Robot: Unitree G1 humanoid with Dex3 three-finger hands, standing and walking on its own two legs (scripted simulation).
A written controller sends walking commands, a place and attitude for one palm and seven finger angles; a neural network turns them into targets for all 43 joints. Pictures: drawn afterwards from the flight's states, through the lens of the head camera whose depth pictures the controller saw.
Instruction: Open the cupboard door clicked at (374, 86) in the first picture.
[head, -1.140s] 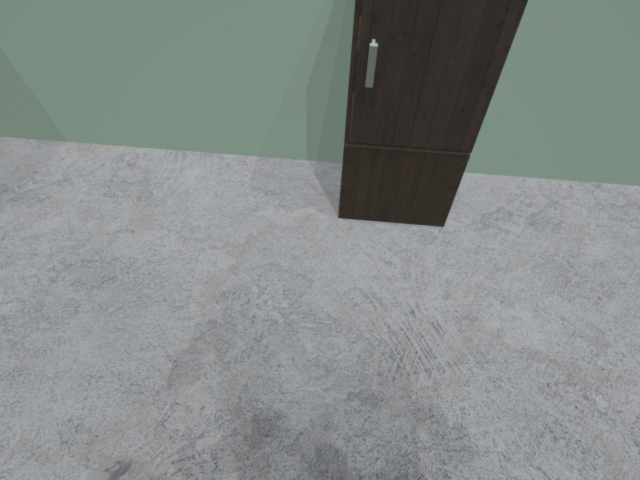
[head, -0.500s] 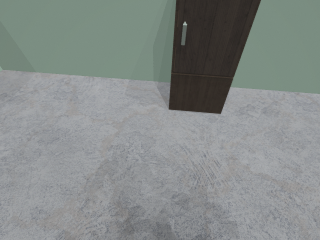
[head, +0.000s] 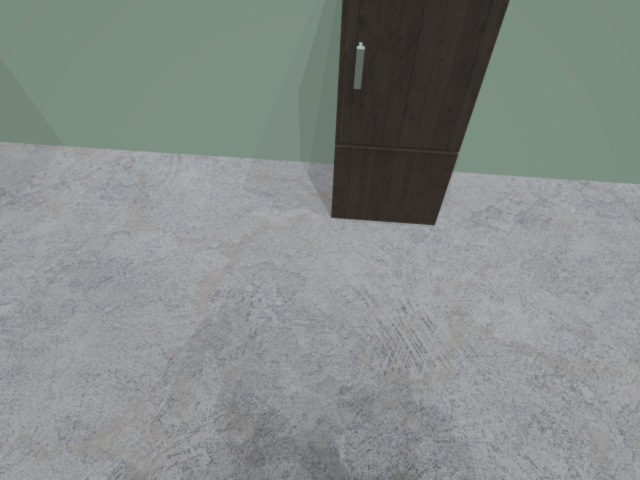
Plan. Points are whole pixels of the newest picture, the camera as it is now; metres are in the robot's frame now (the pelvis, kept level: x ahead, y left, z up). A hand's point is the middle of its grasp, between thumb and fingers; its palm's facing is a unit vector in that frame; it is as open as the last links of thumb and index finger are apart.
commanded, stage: look at it before walking up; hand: left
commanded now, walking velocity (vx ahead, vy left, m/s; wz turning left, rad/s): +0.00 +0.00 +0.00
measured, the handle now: (359, 65) +1.29 -0.06 -0.05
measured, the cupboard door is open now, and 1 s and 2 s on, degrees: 0 0 0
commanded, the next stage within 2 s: walk to a spot facing it in 0.30 s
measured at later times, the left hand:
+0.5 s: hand out of the picture +0.08 +0.24 -0.16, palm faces -0.03 -0.94 -0.33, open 7.4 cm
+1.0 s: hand out of the picture +0.10 +0.13 -0.17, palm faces -0.18 -0.97 -0.16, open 7.4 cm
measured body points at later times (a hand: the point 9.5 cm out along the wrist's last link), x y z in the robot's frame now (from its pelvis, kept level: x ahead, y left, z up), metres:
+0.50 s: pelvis +0.01 +0.00 +0.00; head +0.01 +0.00 +0.45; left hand +0.08 +0.29 -0.14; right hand +0.09 -0.29 -0.13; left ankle +0.01 +0.12 -0.74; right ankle +0.01 -0.12 -0.74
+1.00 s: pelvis +0.12 -0.04 +0.00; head +0.14 -0.05 +0.45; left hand +0.11 +0.18 -0.15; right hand +0.14 -0.31 -0.15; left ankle +0.21 +0.08 -0.67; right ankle +0.05 -0.13 -0.74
